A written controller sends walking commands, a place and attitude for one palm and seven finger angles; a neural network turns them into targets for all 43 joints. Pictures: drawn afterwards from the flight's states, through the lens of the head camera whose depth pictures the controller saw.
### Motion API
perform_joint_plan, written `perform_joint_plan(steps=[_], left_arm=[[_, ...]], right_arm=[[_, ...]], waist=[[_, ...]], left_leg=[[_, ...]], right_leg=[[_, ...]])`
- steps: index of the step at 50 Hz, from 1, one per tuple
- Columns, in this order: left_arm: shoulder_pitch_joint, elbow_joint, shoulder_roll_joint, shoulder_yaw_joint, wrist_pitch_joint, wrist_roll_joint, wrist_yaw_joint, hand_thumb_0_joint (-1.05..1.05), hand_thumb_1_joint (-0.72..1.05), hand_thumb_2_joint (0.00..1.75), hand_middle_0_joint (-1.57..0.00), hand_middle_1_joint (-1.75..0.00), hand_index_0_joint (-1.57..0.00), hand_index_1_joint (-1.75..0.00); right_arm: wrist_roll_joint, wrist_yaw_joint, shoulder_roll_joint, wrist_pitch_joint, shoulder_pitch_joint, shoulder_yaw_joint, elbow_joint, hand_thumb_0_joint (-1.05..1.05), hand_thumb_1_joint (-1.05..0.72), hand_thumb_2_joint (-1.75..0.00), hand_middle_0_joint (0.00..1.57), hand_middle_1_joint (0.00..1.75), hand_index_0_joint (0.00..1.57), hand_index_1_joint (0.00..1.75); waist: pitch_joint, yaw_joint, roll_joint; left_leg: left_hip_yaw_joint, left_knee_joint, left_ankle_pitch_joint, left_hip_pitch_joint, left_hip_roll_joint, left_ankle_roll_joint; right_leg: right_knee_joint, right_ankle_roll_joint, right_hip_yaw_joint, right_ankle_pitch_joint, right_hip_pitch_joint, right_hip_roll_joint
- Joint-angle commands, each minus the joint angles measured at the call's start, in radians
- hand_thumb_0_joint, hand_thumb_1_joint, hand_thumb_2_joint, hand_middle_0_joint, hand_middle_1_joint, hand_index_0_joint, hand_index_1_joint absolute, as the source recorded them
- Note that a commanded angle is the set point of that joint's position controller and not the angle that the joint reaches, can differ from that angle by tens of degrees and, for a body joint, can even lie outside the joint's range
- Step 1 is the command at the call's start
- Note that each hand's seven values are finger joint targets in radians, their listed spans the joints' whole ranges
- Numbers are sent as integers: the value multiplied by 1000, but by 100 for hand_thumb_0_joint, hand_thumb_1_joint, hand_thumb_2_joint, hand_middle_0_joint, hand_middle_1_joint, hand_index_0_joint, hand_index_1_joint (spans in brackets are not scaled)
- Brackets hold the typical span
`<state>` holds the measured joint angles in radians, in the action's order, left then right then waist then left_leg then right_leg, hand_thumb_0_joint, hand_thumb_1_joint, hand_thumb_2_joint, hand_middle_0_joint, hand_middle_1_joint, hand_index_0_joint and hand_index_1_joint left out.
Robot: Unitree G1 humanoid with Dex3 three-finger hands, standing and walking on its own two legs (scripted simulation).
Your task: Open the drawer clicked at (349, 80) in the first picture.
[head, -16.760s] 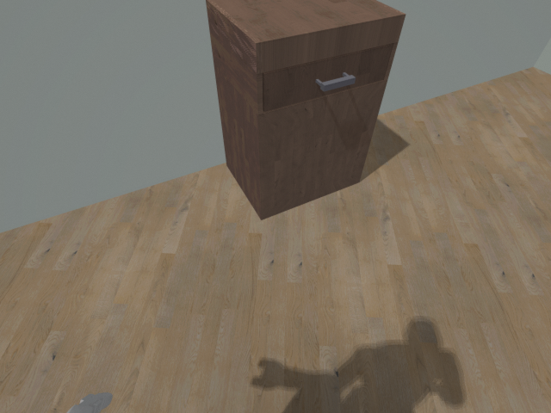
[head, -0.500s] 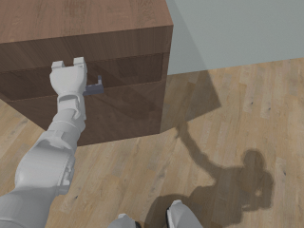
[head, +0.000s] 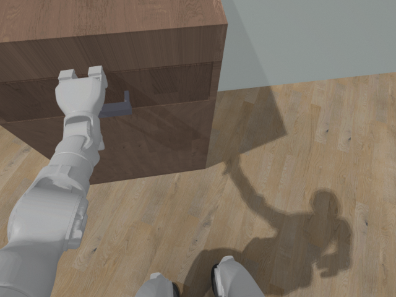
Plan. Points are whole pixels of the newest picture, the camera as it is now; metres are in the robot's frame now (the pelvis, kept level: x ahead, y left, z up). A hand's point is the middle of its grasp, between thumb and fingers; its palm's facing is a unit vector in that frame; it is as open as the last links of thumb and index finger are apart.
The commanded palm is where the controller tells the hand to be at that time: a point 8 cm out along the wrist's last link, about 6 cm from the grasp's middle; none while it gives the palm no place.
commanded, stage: move the hooked fingers above the handle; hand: left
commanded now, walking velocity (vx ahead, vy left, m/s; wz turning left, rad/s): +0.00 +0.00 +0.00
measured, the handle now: (102, 104) +0.57 +0.17 -0.05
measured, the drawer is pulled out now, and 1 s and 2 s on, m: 0.00 0.00 0.00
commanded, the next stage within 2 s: lower the fingers behind the handle in 1.50 s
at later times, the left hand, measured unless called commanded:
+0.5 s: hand (81, 120) +0.49 +0.20 +0.00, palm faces -0.06 -0.01 -1.00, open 13.8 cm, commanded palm +0.48 +0.18 +0.06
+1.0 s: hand (86, 117) +0.50 +0.19 +0.00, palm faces -0.08 -0.03 -1.00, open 13.8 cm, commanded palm +0.48 +0.18 +0.06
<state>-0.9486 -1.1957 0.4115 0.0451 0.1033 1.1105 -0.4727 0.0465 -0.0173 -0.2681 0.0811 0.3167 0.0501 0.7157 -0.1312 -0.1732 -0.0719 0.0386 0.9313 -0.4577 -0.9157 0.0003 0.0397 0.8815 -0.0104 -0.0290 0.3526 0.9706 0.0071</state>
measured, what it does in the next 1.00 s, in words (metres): stands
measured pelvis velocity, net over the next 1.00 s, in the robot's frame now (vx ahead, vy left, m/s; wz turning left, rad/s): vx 0.01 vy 0.00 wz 0.00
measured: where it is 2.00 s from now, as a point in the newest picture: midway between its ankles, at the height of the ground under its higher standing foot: outside the picture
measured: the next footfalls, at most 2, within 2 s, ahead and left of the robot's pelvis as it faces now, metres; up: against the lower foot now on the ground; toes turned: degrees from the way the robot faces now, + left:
none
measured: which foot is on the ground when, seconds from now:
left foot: down 0.00-1.00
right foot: down 0.00-1.00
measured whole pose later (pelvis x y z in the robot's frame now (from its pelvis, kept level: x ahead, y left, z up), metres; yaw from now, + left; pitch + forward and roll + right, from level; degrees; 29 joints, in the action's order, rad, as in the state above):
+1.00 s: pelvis +0.01 +0.00 +0.01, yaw +0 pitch +23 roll -1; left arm -0.85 -1.13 0.41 0.05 0.00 1.09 -0.41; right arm 0.04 0.00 -0.24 0.07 0.36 0.05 0.74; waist -0.14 -0.13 -0.07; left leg 0.05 0.89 -0.45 -0.85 0.01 0.05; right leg 0.85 0.00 -0.02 0.35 0.91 0.01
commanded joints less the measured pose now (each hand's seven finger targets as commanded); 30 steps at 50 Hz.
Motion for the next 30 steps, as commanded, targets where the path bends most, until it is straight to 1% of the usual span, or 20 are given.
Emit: perform_joint_plan(steps=[1, 2, 3, 4, 5, 7, 9, 10, 11, 12, 13, 14, 18, 19, 21, 22, 24, 25, 28, 30], left_arm=[[-451, 251, 200, -3, -18, -44, 41, 0, -50, 30, -30, -120, -30, -120], [-432, 244, 199, -9, -35, -51, 56, 0, -50, 30, -30, -120, -30, -120], [-411, 232, 157, 23, -51, -54, 68, 0, -50, 30, -30, -120, -30, -120], [-366, 208, 164, 11, -65, -51, 76, 0, -50, 30, -30, -120, -30, -120], [-349, 194, 155, 19, -79, -42, 78, 0, -50, 30, -30, -120, -30, -120], [-343, 183, 159, 9, -104, -29, 65, 0, -50, 30, -30, -120, -30, -120], [-319, 190, 191, -22, -123, -15, 40, 0, -50, 30, -30, -120, -30, -120], [-299, 183, 180, -21, -124, -12, 29, 0, -50, 30, -30, -120, -30, -120], [-289, 194, 217, -55, -124, -10, 14, 0, -50, 30, -30, -120, -30, -120], [-274, 189, 225, -64, -118, -11, 4, 0, -50, 30, -30, -120, -30, -120], [-270, 190, 220, -60, -111, -8, -7, 0, -50, 30, -30, -120, -30, -120], [-276, 206, 254, -85, -105, -5, -19, 0, -50, 30, -30, -120, -30, -120], [-311, 285, 261, -84, -90, 7, -36, 0, -50, 30, -30, -120, -30, -120], [-308, 284, 230, -65, -87, 2, -33, 0, -50, 30, -30, -120, -30, -120], [-348, 334, 215, -51, -100, -4, -24, 0, -50, 30, -30, -120, -30, -120], [-367, 336, 168, -14, -104, -13, -15, 0, -50, 30, -30, -120, -30, -120], [-384, 311, 143, 11, -109, -21, -4, 0, -50, 30, -30, -120, -30, -120], [-408, 326, 124, 30, -117, -21, 1, 0, -50, 30, -30, -120, -30, -120], [-434, 335, 80, 61, -135, -24, 6, 0, -50, 30, -30, -120, -30, -120], [-379, 270, 81, 52, -124, -19, 4, 0, -50, 30, -30, -120, -30, -120]], right_arm=[[-6, 23, -152, -3, 195, 58, -42, 0, -90, -90, 20, 30, 20, 30], [-5, 28, -152, -4, 199, 58, -37, 0, -90, -90, 20, 30, 20, 30], [-7, 30, -148, -6, 203, 57, -32, 0, -90, -90, 20, 30, 20, 30], [-9, 31, -150, -8, 201, 53, -25, 0, -90, -90, 20, 30, 20, 30], [-9, 32, -149, -10, 195, 50, -21, 0, -90, -90, 20, 30, 20, 30], [-7, 31, -148, -13, 189, 46, -19, 0, -90, -90, 20, 30, 20, 30], [-1, 27, -146, -16, 190, 45, -19, 0, -90, -90, 20, 30, 20, 30], [2, 23, -142, -16, 187, 46, -22, 0, -90, -90, 20, 30, 20, 30], [5, 20, -145, -17, 184, 46, -22, 0, -90, -90, 20, 30, 20, 30], [8, 16, -142, -14, 176, 44, -25, 0, -90, -90, 20, 30, 20, 30], [6, 14, -141, -14, 178, 46, -29, 0, -90, -90, 20, 30, 20, 30], [7, 12, -143, -13, 176, 46, -31, 0, -90, -90, 20, 30, 20, 30], [6, 10, -139, -10, 170, 56, -40, 0, -90, -90, 20, 30, 20, 30], [5, 10, -137, -10, 171, 61, -38, 0, -90, -90, 20, 30, 20, 30], [3, 14, -138, -11, 175, 70, -33, 0, -90, -90, 20, 30, 20, 30], [2, 17, -133, -13, 176, 73, -33, 0, -90, -90, 20, 30, 20, 30], [-2, 21, -138, -16, 182, 75, -14, 0, -90, -90, 20, 30, 20, 30], [-2, 23, -139, -19, 185, 76, -11, 0, -90, -90, 20, 30, 20, 30], [1, 24, -133, -22, 188, 79, -3, 0, -90, -90, 20, 30, 20, 30], [1, 19, -134, -18, 182, 72, 3, 0, -90, -90, 20, 30, 20, 30]], waist=[[-660, -16, -1], [-638, -17, 18], [-581, -20, 30], [-529, -9, 52], [-473, -9, 57], [-414, -3, 61], [-426, 17, 33], [-430, 22, 31], [-441, 29, 34], [-446, 42, 16], [-449, 35, 25], [-467, 44, 33], [-557, 45, -3], [-567, 35, 4], [-597, 23, 1], [-588, 3, 6], [-520, -16, 13], [-516, -22, 0], [-518, -23, -37], [-473, -11, -36]], left_leg=[[-55, -95, 532, 396, 12, -2], [-59, -99, 544, 398, 9, 0], [-56, -108, 515, 376, 10, 3], [-52, -114, 484, 343, 11, 5], [-48, -120, 451, 311, 13, 6], [-45, -125, 419, 277, 15, 6], [-40, -116, 432, 261, 19, 4], [-36, -112, 436, 256, 20, 3], [-29, -106, 442, 246, 21, 3], [-27, -104, 456, 237, 26, 1], [-22, -100, 452, 232, 26, 1], [-19, -97, 458, 220, 27, 1], [-20, -88, 512, 281, 27, -2], [-25, -91, 525, 306, 23, -2], [-32, -91, 534, 349, 19, -3], [-39, -90, 546, 375, 17, -3], [-50, -101, 508, 386, 13, -3], [-59, -105, 514, 410, 10, -6], [-72, -104, 561, 470, 6, -15], [-75, -109, 550, 444, 7, -22]], right_leg=[[-105, -10, 15, -445, -447, 36], [-108, -10, 15, -450, -445, 36], [-119, -8, 15, -434, -430, 36], [-123, -10, 15, -413, -421, 35], [-126, -11, 16, -393, -404, 35], [-125, -18, 16, -364, -381, 34], [-105, -23, 20, -375, -382, 33], [-99, -24, 19, -384, -385, 34], [-93, -23, 23, -399, -396, 32], [-86, -26, 24, -417, -411, 32], [-85, -24, 24, -427, -415, 32], [-78, -22, 28, -446, -436, 29], [-74, -19, 31, -494, -468, 28], [-79, -18, 27, -494, -465, 29], [-91, -14, 27, -486, -463, 29], [-98, -15, 21, -478, -440, 31], [-116, -13, 14, -415, -388, 34], [-119, -14, 10, -394, -363, 34], [-121, -19, -1, -372, -319, 37], [-118, -24, -8, -349, -300, 40]])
